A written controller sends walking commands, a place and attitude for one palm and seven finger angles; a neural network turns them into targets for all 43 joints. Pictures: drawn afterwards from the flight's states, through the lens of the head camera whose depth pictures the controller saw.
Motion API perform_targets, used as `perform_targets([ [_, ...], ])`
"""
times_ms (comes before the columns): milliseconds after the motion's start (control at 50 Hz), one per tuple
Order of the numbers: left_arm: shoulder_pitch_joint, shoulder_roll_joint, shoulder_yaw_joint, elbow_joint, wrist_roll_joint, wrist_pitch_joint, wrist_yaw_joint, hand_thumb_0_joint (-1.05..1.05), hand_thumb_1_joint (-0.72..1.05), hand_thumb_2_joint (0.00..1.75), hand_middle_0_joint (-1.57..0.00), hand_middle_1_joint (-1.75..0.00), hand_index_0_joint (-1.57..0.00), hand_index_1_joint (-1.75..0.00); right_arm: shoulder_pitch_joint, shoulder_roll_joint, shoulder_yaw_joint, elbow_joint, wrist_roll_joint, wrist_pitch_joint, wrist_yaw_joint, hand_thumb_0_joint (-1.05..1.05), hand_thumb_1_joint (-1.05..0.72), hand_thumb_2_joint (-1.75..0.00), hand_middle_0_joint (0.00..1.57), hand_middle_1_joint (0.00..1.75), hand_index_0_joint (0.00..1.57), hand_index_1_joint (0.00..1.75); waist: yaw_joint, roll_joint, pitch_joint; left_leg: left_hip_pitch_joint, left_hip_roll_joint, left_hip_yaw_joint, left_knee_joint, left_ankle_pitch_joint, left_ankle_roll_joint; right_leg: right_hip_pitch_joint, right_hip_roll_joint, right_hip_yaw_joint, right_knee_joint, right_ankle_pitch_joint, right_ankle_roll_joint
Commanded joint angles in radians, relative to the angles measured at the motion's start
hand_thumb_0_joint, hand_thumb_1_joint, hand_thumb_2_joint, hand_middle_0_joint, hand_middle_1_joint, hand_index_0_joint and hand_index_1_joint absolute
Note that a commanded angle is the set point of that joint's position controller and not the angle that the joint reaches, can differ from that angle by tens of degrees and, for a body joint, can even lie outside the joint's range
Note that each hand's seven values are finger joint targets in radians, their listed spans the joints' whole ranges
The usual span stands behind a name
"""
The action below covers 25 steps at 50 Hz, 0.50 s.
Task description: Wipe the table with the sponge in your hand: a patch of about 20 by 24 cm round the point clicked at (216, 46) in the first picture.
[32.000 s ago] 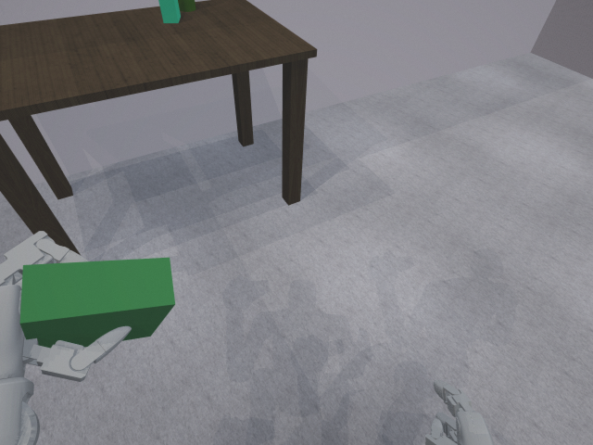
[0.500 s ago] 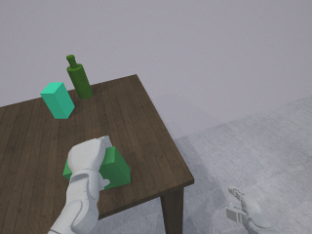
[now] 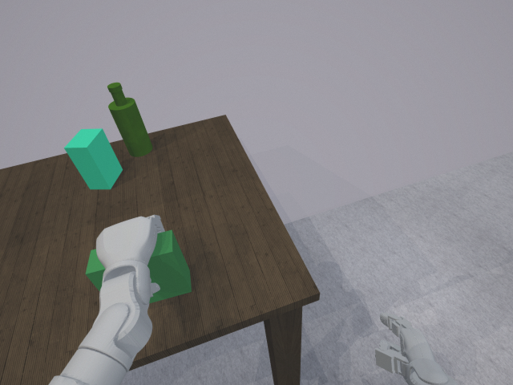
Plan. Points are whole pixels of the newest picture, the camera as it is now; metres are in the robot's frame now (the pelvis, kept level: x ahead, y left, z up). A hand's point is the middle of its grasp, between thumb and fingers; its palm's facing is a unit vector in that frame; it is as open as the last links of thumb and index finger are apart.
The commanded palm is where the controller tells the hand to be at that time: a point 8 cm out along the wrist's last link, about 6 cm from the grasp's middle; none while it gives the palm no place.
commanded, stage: wipe forward along the middle lane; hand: left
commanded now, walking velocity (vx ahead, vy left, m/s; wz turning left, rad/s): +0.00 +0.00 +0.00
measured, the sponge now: (147, 278) +0.28 +0.24 +0.01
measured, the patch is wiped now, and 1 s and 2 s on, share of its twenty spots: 1.00 1.00 1.00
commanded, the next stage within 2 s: slide back across to the first lane in 1.24 s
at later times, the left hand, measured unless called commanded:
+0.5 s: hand (142, 239) +0.33 +0.25 +0.06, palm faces -0.05 -0.05 -1.00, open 9.3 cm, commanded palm +0.31 +0.26 +0.09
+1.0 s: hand (140, 221) +0.37 +0.27 +0.06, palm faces -0.06 -0.03 -1.00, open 9.3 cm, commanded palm +0.36 +0.28 +0.09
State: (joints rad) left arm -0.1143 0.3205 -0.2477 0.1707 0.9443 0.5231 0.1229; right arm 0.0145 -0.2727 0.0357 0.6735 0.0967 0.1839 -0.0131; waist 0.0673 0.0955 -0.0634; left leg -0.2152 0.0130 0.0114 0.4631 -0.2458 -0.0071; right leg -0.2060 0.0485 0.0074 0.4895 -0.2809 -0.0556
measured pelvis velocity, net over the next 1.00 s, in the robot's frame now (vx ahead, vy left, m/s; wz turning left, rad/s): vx -0.01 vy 0.01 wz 0.03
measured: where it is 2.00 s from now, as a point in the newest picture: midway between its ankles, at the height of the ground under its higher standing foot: outside the picture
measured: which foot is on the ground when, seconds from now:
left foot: down 0.00-1.00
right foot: down 0.00-1.00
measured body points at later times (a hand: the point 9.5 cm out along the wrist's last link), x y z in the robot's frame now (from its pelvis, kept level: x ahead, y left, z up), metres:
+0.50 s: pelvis -0.01 +0.00 +0.00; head -0.01 -0.04 +0.44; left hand +0.33 +0.25 +0.11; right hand +0.18 -0.23 -0.12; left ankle +0.00 +0.13 -0.74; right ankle -0.01 -0.08 -0.74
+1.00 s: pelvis -0.01 +0.01 -0.01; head +0.00 -0.02 +0.44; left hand +0.37 +0.27 +0.11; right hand +0.14 -0.24 -0.13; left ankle +0.00 +0.13 -0.74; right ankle -0.01 -0.08 -0.74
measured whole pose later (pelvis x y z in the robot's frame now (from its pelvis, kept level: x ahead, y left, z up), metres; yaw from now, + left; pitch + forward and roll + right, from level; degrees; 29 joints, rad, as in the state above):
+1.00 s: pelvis -0.01 +0.01 -0.01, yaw +2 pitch +6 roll +0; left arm -0.59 0.38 -0.15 0.79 0.98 0.29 0.17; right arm 0.14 -0.28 0.01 0.72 0.09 0.19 -0.05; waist 0.01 0.06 -0.10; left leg -0.41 0.00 -0.02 0.54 -0.25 0.00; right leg -0.37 0.04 -0.02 0.53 -0.27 -0.05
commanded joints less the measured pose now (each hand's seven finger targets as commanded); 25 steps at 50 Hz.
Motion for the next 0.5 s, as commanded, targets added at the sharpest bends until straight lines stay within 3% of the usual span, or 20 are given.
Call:
perform_targets([
  [0, -0.204, 0.150, 0.089, 0.007, 0.014, -0.006, 0.002, 0.00, 0.10, 1.30, -1.20, -1.60, -1.20, -1.60, -0.199, -0.108, -0.036, -0.171, -0.005, -0.056, -0.012, 0.00, -0.90, -0.90, 0.20, 0.30, 0.20, 0.30, 0.000, -0.175, -0.110, -0.007, -0.053, -0.007, -0.017, 0.135, 0.055, 0.042, -0.022, 0.080, -0.095, 0.244, -0.003],
  [60, -0.222, 0.153, 0.088, 0.062, 0.027, -0.028, -0.006, 0.00, 0.10, 1.30, -1.20, -1.60, -1.20, -1.60, -0.173, -0.111, -0.038, -0.164, -0.005, -0.063, -0.012, 0.00, -0.90, -0.90, 0.20, 0.30, 0.20, 0.30, -0.005, -0.187, -0.110, -0.021, -0.055, -0.007, -0.003, 0.143, 0.055, 0.032, -0.022, 0.082, -0.089, 0.280, -0.003],
  [180, -0.295, 0.177, 0.110, 0.152, 0.033, -0.066, -0.008, 0.00, 0.10, 1.30, -1.20, -1.60, -1.20, -1.60, -0.140, -0.119, -0.043, -0.155, -0.008, -0.062, -0.025, 0.00, -0.90, -0.90, 0.20, 0.30, 0.20, 0.30, -0.011, -0.197, -0.102, -0.052, -0.055, -0.011, -0.002, 0.097, 0.054, -0.002, -0.020, 0.083, -0.096, 0.210, -0.003],
  [200, -0.338, 0.167, 0.096, 0.170, 0.039, -0.074, -0.007, 0.00, 0.10, 1.30, -1.20, -1.60, -1.20, -1.60, -0.129, -0.118, -0.044, -0.149, -0.006, -0.060, -0.027, 0.00, -0.90, -0.90, 0.20, 0.30, 0.20, 0.30, -0.022, -0.207, -0.098, -0.057, -0.054, -0.008, 0.001, 0.086, 0.055, -0.016, -0.020, 0.070, -0.093, 0.189, -0.001],
  [240, -0.351, 0.152, 0.084, 0.194, 0.038, -0.086, -0.005, 0.00, 0.10, 1.30, -1.20, -1.60, -1.20, -1.60, -0.124, -0.118, -0.046, -0.153, -0.005, -0.064, -0.030, 0.00, -0.90, -0.90, 0.20, 0.30, 0.20, 0.30, -0.020, -0.205, -0.100, -0.062, -0.056, -0.006, 0.004, 0.077, 0.057, -0.025, -0.022, 0.065, -0.097, 0.174, 0.002],
  [280, -0.391, 0.200, 0.119, 0.223, 0.049, -0.094, 0.001, 0.00, 0.10, 1.30, -1.20, -1.60, -1.20, -1.60, -0.115, -0.124, -0.048, -0.146, -0.008, -0.060, -0.033, 0.00, -0.90, -0.90, 0.20, 0.30, 0.20, 0.30, -0.015, -0.183, -0.116, -0.072, -0.056, -0.010, 0.002, 0.067, 0.055, -0.026, -0.022, 0.075, -0.096, 0.155, -0.002],
  [320, -0.430, 0.168, 0.087, 0.247, 0.051, -0.102, 0.004, 0.00, 0.10, 1.30, -1.20, -1.60, -1.20, -1.60, -0.106, -0.119, -0.047, -0.146, -0.005, -0.059, -0.036, 0.00, -0.90, -0.90, 0.20, 0.30, 0.20, 0.30, -0.024, -0.172, -0.118, -0.077, -0.056, -0.006, 0.005, 0.053, 0.056, -0.038, -0.025, 0.054, -0.094, 0.126, 0.001],
  [340, -0.448, 0.180, 0.095, 0.263, 0.050, -0.107, 0.004, 0.00, 0.10, 1.30, -1.20, -1.60, -1.20, -1.60, -0.099, -0.122, -0.049, -0.141, -0.005, -0.059, -0.037, 0.00, -0.90, -0.90, 0.20, 0.30, 0.20, 0.30, -0.027, -0.183, -0.122, -0.078, -0.054, -0.008, 0.006, 0.050, 0.057, -0.040, -0.025, 0.054, -0.096, 0.125, 0.001],
  [380, -0.494, 0.240, 0.136, 0.297, 0.056, -0.112, 0.007, 0.00, 0.10, 1.30, -1.20, -1.60, -1.20, -1.60, -0.092, -0.128, -0.049, -0.134, -0.006, -0.054, -0.042, 0.00, -0.90, -0.90, 0.20, 0.30, 0.20, 0.30, -0.025, -0.170, -0.134, -0.091, -0.052, -0.014, 0.001, 0.038, 0.054, -0.039, -0.024, 0.063, -0.098, 0.093, -0.001],
  [400, -0.514, 0.203, 0.103, 0.312, 0.055, -0.117, 0.006, 0.00, 0.10, 1.30, -1.20, -1.60, -1.20, -1.60, -0.085, -0.122, -0.049, -0.136, -0.005, -0.053, -0.046, 0.00, -0.90, -0.90, 0.20, 0.30, 0.20, 0.30, -0.034, -0.175, -0.133, -0.092, -0.054, -0.006, 0.007, 0.032, 0.058, -0.045, -0.027, 0.052, -0.099, 0.085, 0.004],
  [480, -0.565, 0.240, 0.132, 0.373, 0.057, -0.138, 0.009, 0.00, 0.10, 1.30, -1.20, -1.60, -1.20, -1.60, -0.067, -0.130, -0.050, -0.125, -0.007, -0.051, -0.049, 0.00, -0.90, -0.90, 0.20, 0.30, 0.20, 0.30, -0.033, -0.176, -0.147, -0.111, -0.051, -0.015, 0.004, 0.024, 0.056, -0.051, -0.027, 0.058, -0.099, 0.080, 0.000],
])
